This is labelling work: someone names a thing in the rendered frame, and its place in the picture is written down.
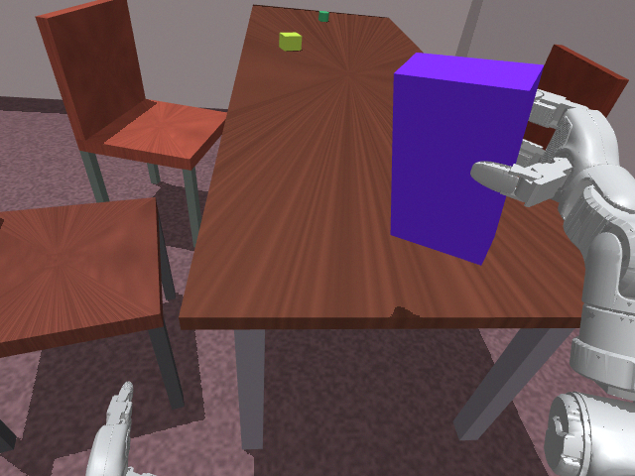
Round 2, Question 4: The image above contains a table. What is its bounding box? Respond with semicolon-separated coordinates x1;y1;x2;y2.
179;4;585;450

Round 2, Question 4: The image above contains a left robot hand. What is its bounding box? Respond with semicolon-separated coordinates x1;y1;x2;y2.
85;381;157;476

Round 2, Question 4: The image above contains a right robot hand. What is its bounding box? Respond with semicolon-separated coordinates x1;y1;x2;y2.
470;89;620;207

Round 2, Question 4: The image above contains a right robot arm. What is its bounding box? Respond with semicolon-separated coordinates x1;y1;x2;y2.
544;165;635;476

